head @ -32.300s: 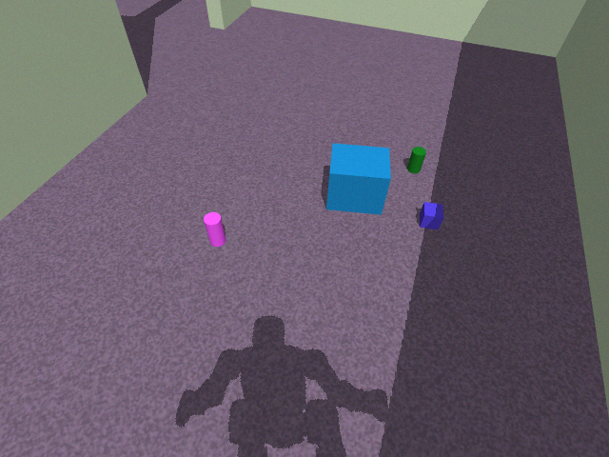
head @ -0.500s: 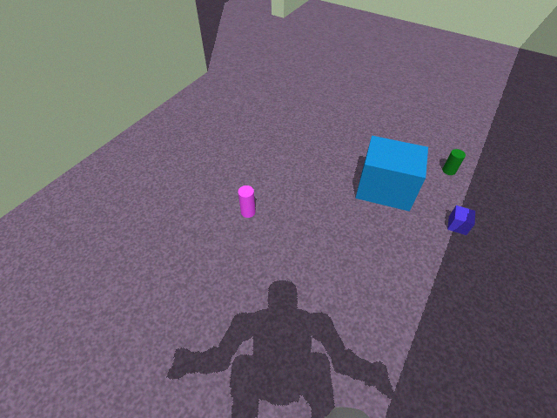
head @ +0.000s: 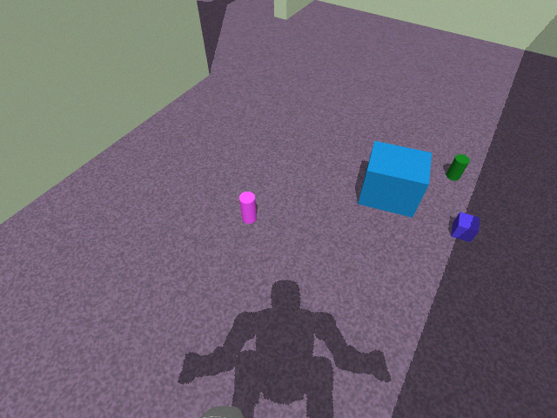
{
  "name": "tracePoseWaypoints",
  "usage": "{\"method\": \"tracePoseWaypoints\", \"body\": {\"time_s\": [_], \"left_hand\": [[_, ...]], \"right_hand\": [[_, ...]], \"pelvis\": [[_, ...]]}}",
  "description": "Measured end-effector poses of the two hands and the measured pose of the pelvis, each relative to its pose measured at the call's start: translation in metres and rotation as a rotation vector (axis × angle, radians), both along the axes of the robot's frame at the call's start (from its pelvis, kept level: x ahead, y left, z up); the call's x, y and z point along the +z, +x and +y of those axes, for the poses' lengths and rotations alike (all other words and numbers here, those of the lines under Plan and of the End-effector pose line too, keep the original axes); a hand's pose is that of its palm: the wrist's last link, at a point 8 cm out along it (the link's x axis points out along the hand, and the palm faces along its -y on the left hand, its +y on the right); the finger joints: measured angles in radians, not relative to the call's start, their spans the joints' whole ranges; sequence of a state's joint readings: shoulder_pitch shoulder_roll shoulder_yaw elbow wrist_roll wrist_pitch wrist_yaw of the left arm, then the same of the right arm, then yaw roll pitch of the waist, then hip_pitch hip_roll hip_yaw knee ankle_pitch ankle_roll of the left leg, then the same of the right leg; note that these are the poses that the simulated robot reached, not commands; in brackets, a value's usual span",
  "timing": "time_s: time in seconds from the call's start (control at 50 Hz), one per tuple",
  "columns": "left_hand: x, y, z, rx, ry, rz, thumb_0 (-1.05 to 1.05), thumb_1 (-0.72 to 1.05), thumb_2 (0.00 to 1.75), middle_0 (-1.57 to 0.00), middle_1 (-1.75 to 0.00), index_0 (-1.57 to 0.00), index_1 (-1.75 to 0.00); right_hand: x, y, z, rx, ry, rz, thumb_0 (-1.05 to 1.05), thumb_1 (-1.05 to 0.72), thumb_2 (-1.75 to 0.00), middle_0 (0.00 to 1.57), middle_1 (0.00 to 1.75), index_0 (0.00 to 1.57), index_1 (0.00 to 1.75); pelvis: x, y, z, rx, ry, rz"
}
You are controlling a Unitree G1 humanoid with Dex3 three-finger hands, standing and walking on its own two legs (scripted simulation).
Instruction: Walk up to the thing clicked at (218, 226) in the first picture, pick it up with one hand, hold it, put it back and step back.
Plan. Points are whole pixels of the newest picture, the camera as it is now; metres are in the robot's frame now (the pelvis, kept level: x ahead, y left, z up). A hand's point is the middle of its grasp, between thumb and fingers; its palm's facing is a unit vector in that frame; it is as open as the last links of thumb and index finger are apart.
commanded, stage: step back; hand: left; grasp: from the side
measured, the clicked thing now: (248, 208) +1.00 +0.18 -0.69
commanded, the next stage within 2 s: stand in 0.34 s
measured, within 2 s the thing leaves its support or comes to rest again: neither
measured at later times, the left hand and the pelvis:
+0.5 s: hand out of the picture +0.13 +0.27 -0.14, palm faces -0.04 -0.94 -0.33, open 7.4 cm; pelvis +0.03 +0.02 +0.02, yaw -2 degrees
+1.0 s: hand out of the picture +0.11 +0.27 -0.14, palm faces -0.06 -0.94 -0.34, open 7.4 cm; pelvis +0.04 +0.02 +0.02, yaw -2 degrees
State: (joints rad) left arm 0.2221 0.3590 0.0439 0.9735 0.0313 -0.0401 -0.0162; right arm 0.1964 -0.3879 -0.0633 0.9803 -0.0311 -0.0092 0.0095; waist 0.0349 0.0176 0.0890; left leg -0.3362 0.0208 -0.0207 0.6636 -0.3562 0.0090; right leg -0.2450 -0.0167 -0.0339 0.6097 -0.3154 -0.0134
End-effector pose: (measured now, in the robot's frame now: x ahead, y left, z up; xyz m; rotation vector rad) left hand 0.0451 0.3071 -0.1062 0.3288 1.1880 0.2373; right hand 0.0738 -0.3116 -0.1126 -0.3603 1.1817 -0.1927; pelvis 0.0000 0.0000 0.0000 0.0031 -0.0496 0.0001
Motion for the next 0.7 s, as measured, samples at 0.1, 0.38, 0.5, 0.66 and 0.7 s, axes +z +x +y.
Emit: {"method": "tracePoseWaypoints", "body": {"time_s": [0.1,0.38,0.5,0.66,0.7], "left_hand": [[-0.011,0.02,0.011,0.001,-0.015,0.016,0.01,0.9,0.89,-0.2,-0.3,-0.2,-0.3],[-0.002,0.066,0.012,-0.041,-0.032,0.002,0.0,0.9,0.89,-0.2,-0.3,-0.2,-0.3],[0.003,0.075,0.009,-0.053,-0.041,-0.001,0.0,0.9,0.89,-0.2,-0.3,-0.2,-0.3],[0.005,0.075,0.007,-0.058,-0.045,0.019,0.0,0.9,0.89,-0.2,-0.3,-0.2,-0.3],[0.004,0.073,0.007,-0.058,-0.044,0.03,0.0,0.9,0.89,-0.2,-0.3,-0.2,-0.3]], "right_hand": [[0.0,0.016,0.019,-0.008,-0.003,-0.012,0.0,-0.9,-0.9,0.2,0.3,0.2,0.3],[0.013,0.062,0.045,-0.015,0.051,-0.067,0.0,-0.9,-0.9,0.21,0.3,0.21,0.3],[0.017,0.06,0.042,-0.03,0.05,-0.064,0.0,-0.9,-0.9,0.21,0.3,0.21,0.3],[0.016,0.039,0.036,-0.061,0.042,-0.009,0.0,-0.9,-0.9,0.21,0.3,0.21,0.3],[0.015,0.033,0.034,-0.069,0.04,0.007,0.0,-0.9,-0.9,0.21,0.3,0.21,0.3]], "pelvis": [[-0.003,0.009,0.012,-0.015,0.006,0.0],[0.011,0.026,0.019,-0.034,-0.01,0.015],[0.016,0.03,0.021,-0.031,-0.006,0.008],[0.019,0.031,0.021,-0.03,-0.002,0.011],[0.02,0.031,0.02,-0.03,-0.002,0.012]]}}
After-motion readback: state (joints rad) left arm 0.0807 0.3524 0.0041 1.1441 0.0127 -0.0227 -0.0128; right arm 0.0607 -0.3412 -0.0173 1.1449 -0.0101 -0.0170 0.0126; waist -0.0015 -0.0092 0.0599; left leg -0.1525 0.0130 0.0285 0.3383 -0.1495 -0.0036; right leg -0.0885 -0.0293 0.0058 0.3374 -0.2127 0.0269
